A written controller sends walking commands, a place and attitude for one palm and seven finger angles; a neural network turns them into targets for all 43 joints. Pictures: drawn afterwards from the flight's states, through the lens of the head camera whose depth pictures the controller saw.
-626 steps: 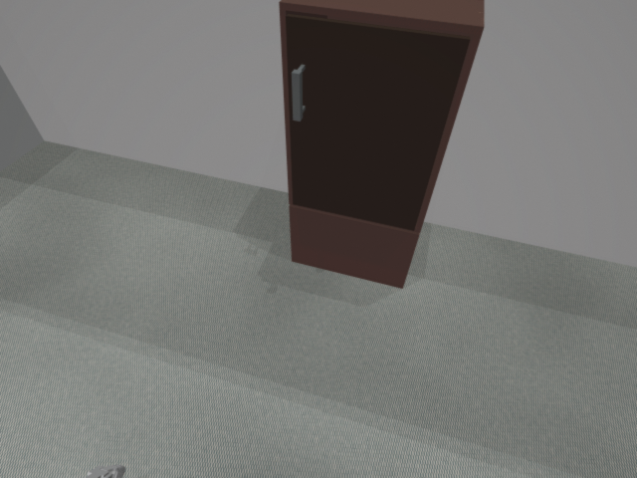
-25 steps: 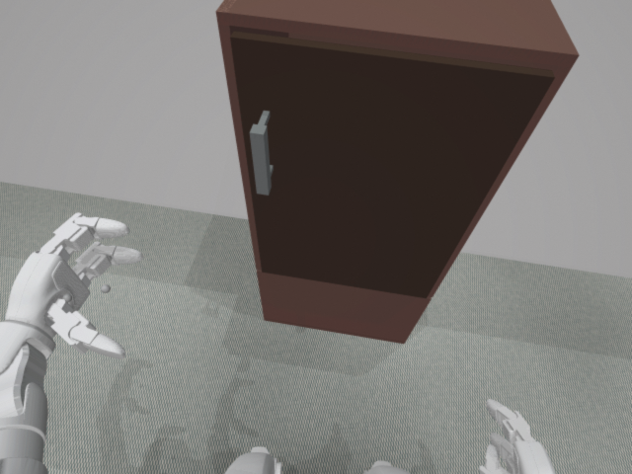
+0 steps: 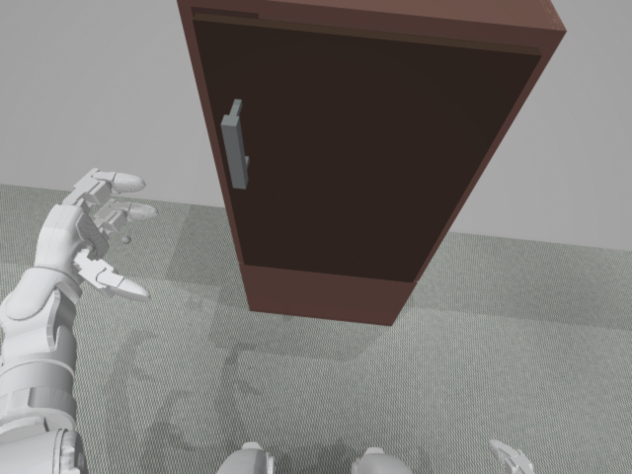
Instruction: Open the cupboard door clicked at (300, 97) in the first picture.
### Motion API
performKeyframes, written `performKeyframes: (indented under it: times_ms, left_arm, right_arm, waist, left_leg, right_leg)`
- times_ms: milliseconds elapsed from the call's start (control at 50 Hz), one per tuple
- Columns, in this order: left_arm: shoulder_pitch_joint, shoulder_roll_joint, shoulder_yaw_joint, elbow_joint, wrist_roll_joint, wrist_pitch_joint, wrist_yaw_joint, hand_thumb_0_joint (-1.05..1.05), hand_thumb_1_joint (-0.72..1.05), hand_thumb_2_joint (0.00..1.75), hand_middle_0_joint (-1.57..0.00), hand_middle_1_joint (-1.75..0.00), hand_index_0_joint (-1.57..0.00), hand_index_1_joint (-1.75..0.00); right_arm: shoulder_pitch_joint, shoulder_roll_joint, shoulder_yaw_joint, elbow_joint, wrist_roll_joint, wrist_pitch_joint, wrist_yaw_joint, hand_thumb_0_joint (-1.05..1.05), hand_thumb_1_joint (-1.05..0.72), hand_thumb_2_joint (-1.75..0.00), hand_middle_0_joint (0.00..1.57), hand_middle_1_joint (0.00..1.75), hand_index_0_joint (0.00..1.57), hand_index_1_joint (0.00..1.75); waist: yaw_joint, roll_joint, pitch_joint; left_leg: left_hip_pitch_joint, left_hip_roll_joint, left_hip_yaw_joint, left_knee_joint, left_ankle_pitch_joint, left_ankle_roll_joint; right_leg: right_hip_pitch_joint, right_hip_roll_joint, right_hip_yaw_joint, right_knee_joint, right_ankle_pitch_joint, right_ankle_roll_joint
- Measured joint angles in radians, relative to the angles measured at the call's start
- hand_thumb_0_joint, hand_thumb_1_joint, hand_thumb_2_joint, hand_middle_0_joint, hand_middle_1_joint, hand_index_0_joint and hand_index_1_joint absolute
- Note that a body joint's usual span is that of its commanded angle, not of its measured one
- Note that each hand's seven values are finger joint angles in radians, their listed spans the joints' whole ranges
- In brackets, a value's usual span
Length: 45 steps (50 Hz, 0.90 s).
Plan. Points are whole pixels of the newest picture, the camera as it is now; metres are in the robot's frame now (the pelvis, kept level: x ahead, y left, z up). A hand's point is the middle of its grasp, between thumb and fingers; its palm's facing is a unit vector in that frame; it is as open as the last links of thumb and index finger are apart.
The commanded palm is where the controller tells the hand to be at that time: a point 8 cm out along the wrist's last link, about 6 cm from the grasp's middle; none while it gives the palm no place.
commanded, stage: move the hooked fingers beside the handle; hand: left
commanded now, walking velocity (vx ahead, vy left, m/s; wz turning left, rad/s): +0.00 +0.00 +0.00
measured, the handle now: (238, 145) +0.56 +0.12 +0.05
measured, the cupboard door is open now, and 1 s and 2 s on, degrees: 0 0 0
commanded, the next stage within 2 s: slide the fingers in behind the handle in 1.72 s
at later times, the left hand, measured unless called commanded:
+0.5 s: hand (167, 196) +0.45 +0.20 +0.07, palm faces -0.09 -1.00 -0.01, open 13.9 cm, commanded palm +0.43 +0.25 +0.06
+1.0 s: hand (195, 154) +0.53 +0.18 +0.07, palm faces -0.10 -1.00 +0.00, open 13.9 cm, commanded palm +0.51 +0.23 +0.06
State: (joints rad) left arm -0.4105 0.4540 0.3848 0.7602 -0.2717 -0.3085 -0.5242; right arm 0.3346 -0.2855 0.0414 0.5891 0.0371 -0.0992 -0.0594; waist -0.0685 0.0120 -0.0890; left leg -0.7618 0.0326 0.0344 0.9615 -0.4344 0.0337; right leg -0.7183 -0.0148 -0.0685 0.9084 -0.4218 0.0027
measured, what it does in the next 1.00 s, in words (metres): stands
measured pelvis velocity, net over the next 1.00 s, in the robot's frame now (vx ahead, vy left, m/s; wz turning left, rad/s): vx -0.01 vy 0.00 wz -0.04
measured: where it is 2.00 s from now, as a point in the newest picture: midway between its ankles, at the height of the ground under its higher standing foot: outside the picture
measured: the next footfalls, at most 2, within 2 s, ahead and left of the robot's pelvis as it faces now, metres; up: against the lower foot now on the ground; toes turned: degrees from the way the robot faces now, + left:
none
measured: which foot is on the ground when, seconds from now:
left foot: down 0.00-1.00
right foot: down 0.00-1.00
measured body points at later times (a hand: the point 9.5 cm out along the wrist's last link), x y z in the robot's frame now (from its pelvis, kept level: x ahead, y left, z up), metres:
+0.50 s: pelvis -0.01 +0.00 -0.01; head +0.09 +0.01 +0.43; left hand +0.45 +0.26 +0.07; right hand +0.05 -0.28 -0.12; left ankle +0.02 +0.10 -0.68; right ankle +0.01 -0.13 -0.68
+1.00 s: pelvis -0.01 +0.00 -0.02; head +0.14 +0.01 +0.40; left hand +0.53 +0.23 +0.07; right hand -0.03 -0.27 -0.12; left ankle +0.02 +0.10 -0.68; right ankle +0.01 -0.13 -0.68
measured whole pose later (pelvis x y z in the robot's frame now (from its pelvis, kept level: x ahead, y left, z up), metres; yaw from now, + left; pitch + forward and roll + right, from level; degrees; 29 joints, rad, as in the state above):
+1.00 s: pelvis -0.01 +0.00 -0.02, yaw -2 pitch +23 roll -3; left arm -1.00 0.62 0.44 1.24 -0.08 -0.35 -0.38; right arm 0.41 -0.29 0.05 0.62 0.00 0.04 -0.02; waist -0.21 0.02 -0.09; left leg -1.02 0.06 0.03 1.08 -0.46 0.03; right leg -0.97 0.01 -0.07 1.01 -0.43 0.00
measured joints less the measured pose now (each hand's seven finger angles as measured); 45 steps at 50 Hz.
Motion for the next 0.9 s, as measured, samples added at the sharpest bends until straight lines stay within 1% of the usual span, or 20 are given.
performKeyframes:
  times_ms: [140,240,400,480,560,700,820,900]
  left_arm:
    - [-0.081,0.009,-0.005,0.073,0.024,-0.014,0.02,-0.01,-0.49,0.3,-0.3,-1.2,-0.3,-1.2]
    - [-0.113,0.004,-0.007,0.104,0.035,-0.025,0.04,-0.01,-0.49,0.3,-0.3,-1.2,-0.3,-1.2]
    - [-0.218,0.006,-0.021,0.21,0.072,-0.05,0.082,-0.01,-0.5,0.3,-0.3,-1.2,-0.3,-1.2]
    - [-0.284,0.027,-0.008,0.277,0.094,-0.065,0.094,-0.01,-0.49,0.3,-0.3,-1.2,-0.3,-1.2]
    - [-0.335,0.052,0.002,0.323,0.105,-0.074,0.097,-0.01,-0.49,0.3,-0.3,-1.2,-0.3,-1.2]
    - [-0.421,0.102,0.021,0.399,0.128,-0.062,0.102,-0.01,-0.49,0.3,-0.3,-1.2,-0.3,-1.2]
    - [-0.484,0.126,0.026,0.431,0.142,-0.062,0.114,-0.01,-0.49,0.3,-0.3,-1.2,-0.3,-1.2]
    - [-0.543,0.145,0.023,0.475,0.165,-0.044,0.129,-0.01,-0.5,0.3,-0.3,-1.2,-0.3,-1.2]
  right_arm:
    - [0.005,0.001,-0.006,0.002,-0.003,0.027,0.009,0.01,-0.91,-0.89,0.2,0.3,0.2,0.3]
    - [0.011,0.002,-0.009,0.002,-0.005,0.05,0.018,0.01,-0.91,-0.89,0.2,0.3,0.2,0.3]
    - [0.012,0.004,-0.006,0.017,-0.008,0.078,0.02,0.0,-0.91,-0.89,0.2,0.3,0.2,0.3]
    - [0.01,0.004,-0.002,0.026,-0.012,0.09,0.02,0.0,-0.91,-0.89,0.2,0.3,0.2,0.3]
    - [0.018,0.004,-0.001,0.032,-0.014,0.101,0.021,0.0,-0.91,-0.89,0.2,0.3,0.2,0.3]
    - [0.039,-0.002,0.002,0.035,-0.018,0.116,0.022,0.0,-0.91,-0.89,0.2,0.3,0.2,0.3]
    - [0.06,-0.005,0.0,0.044,-0.025,0.126,0.026,0.0,-0.91,-0.89,0.2,0.3,0.2,0.3]
    - [0.068,-0.007,0.006,0.045,-0.029,0.133,0.029,0.0,-0.91,-0.89,0.2,0.3,0.2,0.3]
  waist:
    - [-0.014,0.0,-0.006]
    - [-0.021,0.002,-0.011]
    - [-0.033,0.001,-0.007]
    - [-0.047,0.0,-0.005]
    - [-0.061,0.001,-0.006]
    - [-0.089,0.003,-0.005]
    - [-0.106,0.005,-0.005]
    - [-0.124,0.009,-0.003]
  left_leg:
    - [-0.021,0.003,0.003,0.007,-0.002,0.0]
    - [-0.027,0.005,0.008,0.007,-0.003,-0.001]
    - [-0.058,0.005,0.004,0.024,-0.002,-0.003]
    - [-0.083,0.009,0.002,0.04,-0.004,-0.005]
    - [-0.108,0.013,0.002,0.053,-0.007,-0.006]
    - [-0.157,0.02,-0.001,0.076,-0.01,-0.008]
    - [-0.194,0.024,-0.003,0.092,-0.015,-0.007]
    - [-0.223,0.026,-0.008,0.106,-0.018,-0.006]
  right_leg:
    - [-0.023,0.002,0.004,0.007,-0.001,0.0]
    - [-0.033,0.004,0.009,0.01,-0.001,0.0]
    - [-0.064,0.004,0.006,0.03,-0.003,-0.004]
    - [-0.089,0.007,0.004,0.046,-0.005,-0.006]
    - [-0.115,0.011,0.005,0.058,-0.006,-0.009]
    - [-0.161,0.017,0.003,0.075,-0.006,-0.011]
    - [-0.197,0.021,0.002,0.086,-0.007,-0.01]
    - [-0.221,0.023,-0.003,0.093,-0.008,-0.009]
